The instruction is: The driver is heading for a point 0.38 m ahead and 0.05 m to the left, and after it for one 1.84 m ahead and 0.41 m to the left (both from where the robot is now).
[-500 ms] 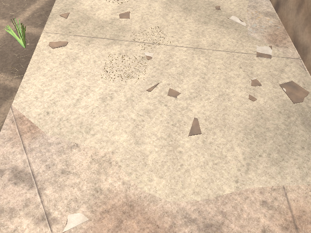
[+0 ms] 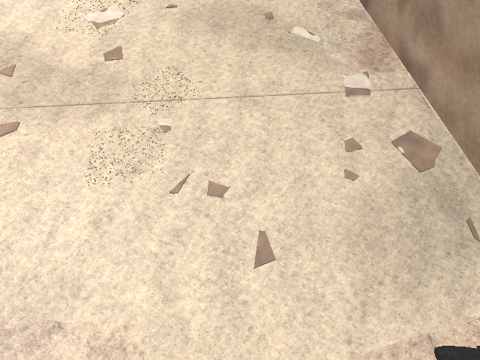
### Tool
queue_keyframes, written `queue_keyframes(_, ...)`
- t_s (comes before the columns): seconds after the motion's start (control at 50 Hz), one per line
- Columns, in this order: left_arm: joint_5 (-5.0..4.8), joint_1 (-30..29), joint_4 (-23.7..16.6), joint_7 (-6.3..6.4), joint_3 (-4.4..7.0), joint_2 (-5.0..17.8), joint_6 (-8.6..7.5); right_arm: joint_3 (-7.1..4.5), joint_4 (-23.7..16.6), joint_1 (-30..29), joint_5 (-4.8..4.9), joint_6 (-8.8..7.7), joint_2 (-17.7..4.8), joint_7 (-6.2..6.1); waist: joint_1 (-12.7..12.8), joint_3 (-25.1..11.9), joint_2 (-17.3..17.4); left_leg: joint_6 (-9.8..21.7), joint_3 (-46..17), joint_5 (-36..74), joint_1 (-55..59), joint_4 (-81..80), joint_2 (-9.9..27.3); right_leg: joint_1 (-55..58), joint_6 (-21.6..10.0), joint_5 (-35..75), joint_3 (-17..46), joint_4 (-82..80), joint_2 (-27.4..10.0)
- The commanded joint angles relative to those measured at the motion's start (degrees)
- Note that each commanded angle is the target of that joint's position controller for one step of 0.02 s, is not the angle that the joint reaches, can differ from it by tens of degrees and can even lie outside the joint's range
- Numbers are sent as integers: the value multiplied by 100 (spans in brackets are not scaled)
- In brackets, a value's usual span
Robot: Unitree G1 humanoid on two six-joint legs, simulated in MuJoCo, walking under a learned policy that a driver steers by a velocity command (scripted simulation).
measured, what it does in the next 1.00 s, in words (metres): walks ahead, turning left: left foot, then right foot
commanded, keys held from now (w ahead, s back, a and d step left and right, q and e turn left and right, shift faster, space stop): w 0.20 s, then q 0.66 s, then no key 0.14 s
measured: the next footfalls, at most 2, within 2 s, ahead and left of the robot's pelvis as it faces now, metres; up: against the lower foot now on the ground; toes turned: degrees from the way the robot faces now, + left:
left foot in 0.22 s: +0.33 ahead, +0.15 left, +0.00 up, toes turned -1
right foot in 0.70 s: +0.42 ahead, -0.06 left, +0.00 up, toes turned +16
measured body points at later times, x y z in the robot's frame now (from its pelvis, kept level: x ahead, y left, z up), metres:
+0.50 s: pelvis +0.25 +0.07 +0.00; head +0.30 +0.08 +0.44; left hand +0.41 +0.34 -0.11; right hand +0.35 -0.21 -0.12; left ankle +0.29 +0.15 -0.75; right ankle +0.31 -0.09 -0.69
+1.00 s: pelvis +0.31 +0.05 +0.00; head +0.36 +0.05 +0.44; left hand +0.35 +0.35 -0.10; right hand +0.56 -0.16 -0.11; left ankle +0.27 +0.18 -0.70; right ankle +0.38 -0.07 -0.75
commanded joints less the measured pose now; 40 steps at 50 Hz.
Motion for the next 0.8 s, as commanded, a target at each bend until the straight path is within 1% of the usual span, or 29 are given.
queue_keyframes(0.02,-24,13,-327,67,196,904,-89,17,-352,-386,34,-44,-172,64,82,-169,-551,0,344,1316,743,-1160,-304,-478,-683,1356,596,-654,-1163)
queue_keyframes(0.08,-32,322,-191,49,183,926,-78,12,-490,-805,110,-78,-275,152,284,-5,-643,124,299,1448,593,-1673,-393,9,-665,945,865,-520,-1450)
queue_keyframes(0.12,-31,502,-111,68,184,941,-37,-3,-596,-993,102,-116,-356,217,319,51,-647,274,269,1039,277,-1897,-440,609,-643,1168,1081,-236,-1705)
queue_keyframes(0.14,-22,551,-82,86,192,964,-8,-15,-622,-980,101,-135,-395,248,276,53,-676,358,269,786,229,-1984,-467,858,-606,1364,1172,-114,-1825)
queue_keyframes(0.18,-6,483,-78,115,217,1042,40,-60,-573,-656,110,-159,-510,275,53,-55,-829,549,362,278,618,-2097,-591,1125,-479,2283,1204,234,-1901)
queue_keyframes(0.2,-6,348,-115,117,214,1060,58,-130,-445,-164,100,-170,-631,260,-243,-341,-853,693,533,261,1336,-2246,-768,1112,-381,3283,1052,739,-1748)
queue_keyframes(0.22,32,182,-183,120,165,975,67,-224,-233,622,27,-175,-855,240,-642,-909,-761,929,483,791,2504,-2186,-663,847,-183,3862,726,1752,-1425)
queue_keyframes(0.24,170,282,-342,143,57,718,51,-282,-123,1483,-109,-177,-1229,227,-844,-1832,-66,1404,-689,2071,4259,-1805,386,-261,82,2422,459,3478,-973)
queue_keyframes(0.26,86,1174,-240,102,-54,298,-26,-329,79,1739,-93,-118,-1379,292,-488,-2511,1662,2392,-3096,2217,5932,-2319,1515,-2213,555,-2031,215,5385,-38)
queue_keyframes(0.28,76,934,-184,77,16,833,-73,-196,23,1706,105,-66,-883,322,-673,-2342,1011,2248,-3376,1894,5889,-2605,1372,-2752,595,-2449,621,5914,-302)
queue_keyframes(0.3,11,292,-362,64,62,992,-86,-128,-83,1189,146,-16,-694,303,-664,-1499,519,2020,-2493,2301,5152,-2584,1156,-3057,649,-2057,449,5931,-566)
queue_keyframes(0.32,56,-107,-447,84,47,950,-93,-77,-164,849,111,37,-589,287,-571,-1026,-55,1895,-1873,3076,4373,-2620,894,-2974,708,-1747,263,5685,-766)
queue_keyframes(0.34,138,-312,-535,108,61,893,-80,-59,-179,689,89,67,-543,269,-449,-759,-234,1860,-1560,3551,3789,-2703,729,-2839,760,-1557,202,5297,-901)
queue_keyframes(0.36,155,-302,-607,134,65,807,-39,-63,-173,666,30,74,-584,241,-295,-748,-106,1833,-1400,3750,3410,-2815,581,-2513,791,-1415,220,5005,-987)
queue_keyframes(0.4,112,-116,-627,197,34,612,62,-122,-174,602,12,114,-735,209,-114,-816,169,1847,-1147,3921,3035,-2937,418,-2204,894,-1354,161,4367,-949)
queue_keyframes(0.44,114,-175,-672,255,21,576,137,-207,-193,585,38,198,-945,145,-73,-926,274,1862,-1033,3917,2783,-2958,363,-2045,998,-1173,73,3760,-835)
queue_keyframes(0.48,133,-348,-702,279,22,595,202,-263,-210,613,109,319,-1054,71,-112,-1056,296,1751,-990,3319,2594,-2954,254,-1836,1046,-640,84,3308,-753)
queue_keyframes(0.52,117,-643,-765,278,30,607,261,-272,-225,650,162,427,-1040,11,-194,-1018,331,1602,-1054,2392,2406,-2970,135,-1698,1070,-247,128,2918,-671)
queue_keyframes(0.58,89,-1115,-920,261,35,620,285,-281,-248,720,176,555,-1015,-44,-333,-815,462,1498,-1388,994,2315,-2934,46,-1629,1069,-201,219,2334,-559)
queue_keyframes(0.62,69,-1260,-992,230,54,670,226,-287,-289,735,171,628,-997,-68,-368,-730,588,1465,-1716,692,2438,-2769,34,-1533,1039,-387,262,1894,-475)
queue_keyframes(0.64,56,-1218,-997,207,73,708,175,-286,-332,692,173,658,-982,-81,-325,-729,639,1420,-1891,715,2529,-2635,16,-1404,999,-411,269,1579,-451)
queue_keyframes(0.66,47,-1055,-957,183,94,722,118,-276,-395,570,196,687,-949,-100,-189,-735,649,1312,-1988,725,2556,-2441,-74,-1117,928,-137,238,1017,-453)
queue_keyframes(0.68,53,-860,-897,168,122,766,64,-250,-455,514,218,710,-862,-120,-74,-736,608,1122,-1979,553,2440,-2194,-254,-647,810,477,214,330,-575)
queue_keyframes(0.7,136,-683,-904,198,195,1074,47,-169,-516,693,161,715,-600,-129,-155,-993,159,832,-1717,-419,1989,-1541,-521,136,488,1063,778,235,-1449)
queue_keyframes(0.72,253,-898,-1015,253,270,1487,121,-101,-565,1176,104,679,-305,-115,-568,-996,-1344,460,-681,-2689,817,-363,-1403,836,-296,2846,2034,325,-2654)
queue_keyframes(0.74,334,-612,-940,221,252,1280,149,-192,-625,1173,77,621,-731,-97,-376,-1158,-1784,188,-291,-3448,296,944,-1304,746,-1035,3346,2820,219,-3285)
queue_keyframes(0.76,277,-732,-1011,218,169,996,138,-310,-541,1209,111,636,-1066,-83,-370,-1056,-1263,41,-378,-3108,231,1684,-1074,642,-1036,3201,2370,274,-3042)
queue_keyframes(0.78,220,-974,-1030,217,125,815,148,-363,-443,1202,152,714,-1107,-98,-427,-890,-951,-84,-314,-2727,178,1970,-972,490,-760,2909,1697,347,-2621)
queue_keyframes(0.8,169,-1151,-1070,222,103,759,173,-369,-413,1188,160,807,-1041,-127,-456,-789,-867,-180,-262,-2433,144,2089,-892,364,-571,2550,1297,335,-2365)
